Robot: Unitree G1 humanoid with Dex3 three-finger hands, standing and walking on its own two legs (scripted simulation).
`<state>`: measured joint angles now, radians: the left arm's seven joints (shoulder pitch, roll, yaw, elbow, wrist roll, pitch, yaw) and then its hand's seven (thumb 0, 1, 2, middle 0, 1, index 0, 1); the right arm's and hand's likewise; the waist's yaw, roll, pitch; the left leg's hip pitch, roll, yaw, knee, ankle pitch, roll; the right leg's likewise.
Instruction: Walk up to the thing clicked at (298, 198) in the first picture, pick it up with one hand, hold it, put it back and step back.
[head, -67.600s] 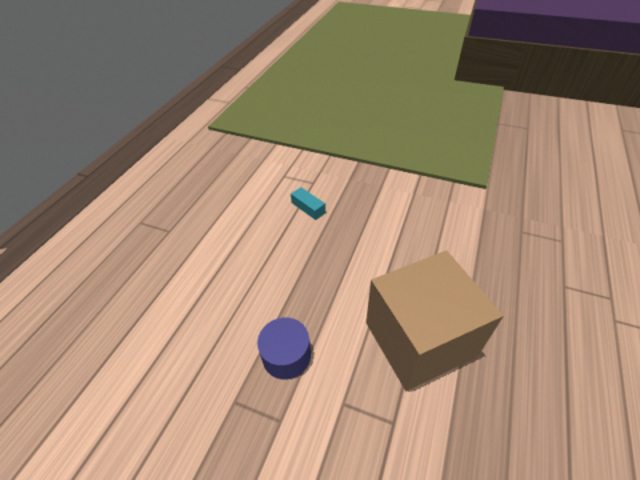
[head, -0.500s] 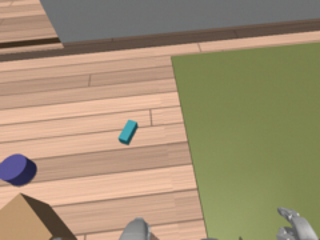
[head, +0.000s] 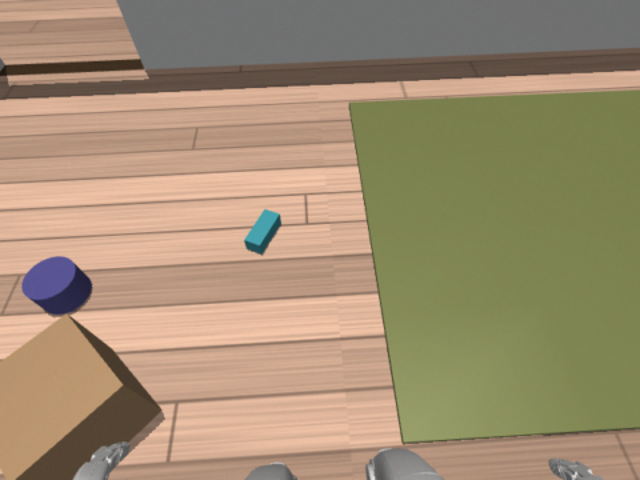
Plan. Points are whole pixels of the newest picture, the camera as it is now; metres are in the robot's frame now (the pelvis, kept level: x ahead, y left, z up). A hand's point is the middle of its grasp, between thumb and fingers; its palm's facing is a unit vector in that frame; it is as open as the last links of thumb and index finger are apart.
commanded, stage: step back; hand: left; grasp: from above
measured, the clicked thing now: (263, 231) +1.00 +0.26 -0.73
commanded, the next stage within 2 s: stand in 1.24 s
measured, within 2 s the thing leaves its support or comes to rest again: neither
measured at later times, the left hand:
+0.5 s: hand out of the picture -0.04 +0.28 -0.14, palm faces +0.04 -0.91 -0.41, open 7.4 cm
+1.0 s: hand out of the picture +0.02 +0.27 -0.15, palm faces +0.07 -0.93 -0.37, open 7.4 cm
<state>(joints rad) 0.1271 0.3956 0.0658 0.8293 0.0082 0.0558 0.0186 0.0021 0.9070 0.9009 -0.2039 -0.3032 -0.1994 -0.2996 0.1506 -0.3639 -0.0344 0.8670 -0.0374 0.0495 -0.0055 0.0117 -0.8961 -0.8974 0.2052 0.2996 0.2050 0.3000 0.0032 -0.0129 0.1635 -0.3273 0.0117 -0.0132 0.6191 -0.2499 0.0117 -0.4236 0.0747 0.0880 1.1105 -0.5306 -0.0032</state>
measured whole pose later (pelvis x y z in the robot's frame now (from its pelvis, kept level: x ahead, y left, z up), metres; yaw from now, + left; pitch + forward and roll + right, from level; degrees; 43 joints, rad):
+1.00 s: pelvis -0.04 +0.00 +0.00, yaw +2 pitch -3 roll +1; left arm 0.16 0.37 0.03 1.00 0.00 -0.01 0.00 0.00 0.90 0.90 -0.21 -0.30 -0.20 -0.30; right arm 0.15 -0.37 -0.05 1.02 -0.03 -0.01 0.00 0.01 -0.90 -0.90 0.20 0.30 0.20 0.30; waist 0.03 -0.01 0.10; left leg -0.29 0.01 0.02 0.60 -0.26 -0.01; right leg -0.24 -0.05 -0.01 0.65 -0.37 0.01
